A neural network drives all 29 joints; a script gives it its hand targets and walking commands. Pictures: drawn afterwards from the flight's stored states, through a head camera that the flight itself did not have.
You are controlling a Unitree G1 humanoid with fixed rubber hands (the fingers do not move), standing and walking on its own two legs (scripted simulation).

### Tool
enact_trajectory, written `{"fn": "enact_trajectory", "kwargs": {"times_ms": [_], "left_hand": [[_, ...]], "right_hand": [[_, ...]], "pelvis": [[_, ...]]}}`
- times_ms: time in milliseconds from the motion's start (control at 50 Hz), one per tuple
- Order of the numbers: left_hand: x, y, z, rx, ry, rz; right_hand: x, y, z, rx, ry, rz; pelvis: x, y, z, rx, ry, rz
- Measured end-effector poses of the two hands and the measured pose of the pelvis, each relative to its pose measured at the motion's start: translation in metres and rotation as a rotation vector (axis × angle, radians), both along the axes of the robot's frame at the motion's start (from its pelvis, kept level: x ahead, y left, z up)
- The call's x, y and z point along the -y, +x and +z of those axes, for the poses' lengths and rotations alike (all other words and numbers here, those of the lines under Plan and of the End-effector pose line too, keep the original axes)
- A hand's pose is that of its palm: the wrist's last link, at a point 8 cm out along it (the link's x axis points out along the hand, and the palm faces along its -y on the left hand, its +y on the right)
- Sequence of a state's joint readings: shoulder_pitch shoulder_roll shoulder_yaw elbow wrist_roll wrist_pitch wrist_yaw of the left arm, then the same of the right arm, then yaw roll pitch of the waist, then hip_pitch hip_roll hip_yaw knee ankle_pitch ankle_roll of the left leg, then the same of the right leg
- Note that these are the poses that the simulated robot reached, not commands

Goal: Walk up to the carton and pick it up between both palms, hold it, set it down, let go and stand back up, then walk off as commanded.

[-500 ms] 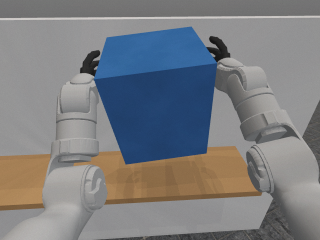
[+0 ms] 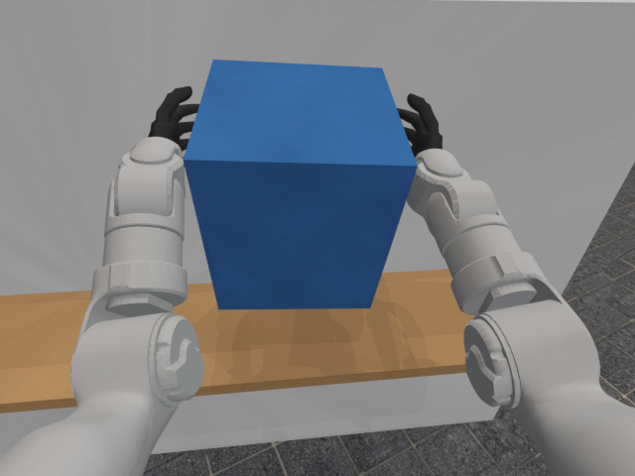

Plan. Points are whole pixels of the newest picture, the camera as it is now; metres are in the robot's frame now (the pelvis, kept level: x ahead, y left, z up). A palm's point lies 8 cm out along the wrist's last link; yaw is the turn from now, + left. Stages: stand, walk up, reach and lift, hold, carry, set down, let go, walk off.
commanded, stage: set down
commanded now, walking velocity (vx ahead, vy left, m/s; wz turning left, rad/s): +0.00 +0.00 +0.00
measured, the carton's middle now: (297, 193) +0.42 +0.00 +0.23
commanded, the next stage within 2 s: none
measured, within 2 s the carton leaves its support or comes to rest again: neither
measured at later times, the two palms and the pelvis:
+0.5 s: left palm (173, 167) +0.42 +0.15 +0.27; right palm (416, 167) +0.40 -0.15 +0.27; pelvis +0.00 +0.00 +0.00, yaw +0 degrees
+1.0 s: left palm (197, 192) +0.42 +0.13 +0.23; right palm (430, 177) +0.40 -0.17 +0.25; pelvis +0.00 +0.00 +0.00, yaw +0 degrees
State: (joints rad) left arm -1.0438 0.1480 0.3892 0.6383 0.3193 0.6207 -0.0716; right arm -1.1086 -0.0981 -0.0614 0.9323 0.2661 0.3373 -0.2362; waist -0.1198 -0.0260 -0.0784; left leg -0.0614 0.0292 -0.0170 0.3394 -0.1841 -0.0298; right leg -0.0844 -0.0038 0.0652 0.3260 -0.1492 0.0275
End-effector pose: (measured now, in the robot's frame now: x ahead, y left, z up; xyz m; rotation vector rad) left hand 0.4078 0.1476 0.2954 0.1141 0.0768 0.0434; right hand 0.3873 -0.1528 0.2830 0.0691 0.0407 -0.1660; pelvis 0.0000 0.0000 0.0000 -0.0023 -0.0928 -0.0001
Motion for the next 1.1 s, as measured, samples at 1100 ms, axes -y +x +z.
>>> {"fn": "enact_trajectory", "kwargs": {"times_ms": [1100], "left_hand": [[0.002,0.018,-0.073,-0.085,-0.028,0.016]], "right_hand": [[0.001,0.023,-0.04,-0.015,-0.037,0.006]], "pelvis": [[0.0,0.004,0.0,-0.007,0.0,0.001]]}}
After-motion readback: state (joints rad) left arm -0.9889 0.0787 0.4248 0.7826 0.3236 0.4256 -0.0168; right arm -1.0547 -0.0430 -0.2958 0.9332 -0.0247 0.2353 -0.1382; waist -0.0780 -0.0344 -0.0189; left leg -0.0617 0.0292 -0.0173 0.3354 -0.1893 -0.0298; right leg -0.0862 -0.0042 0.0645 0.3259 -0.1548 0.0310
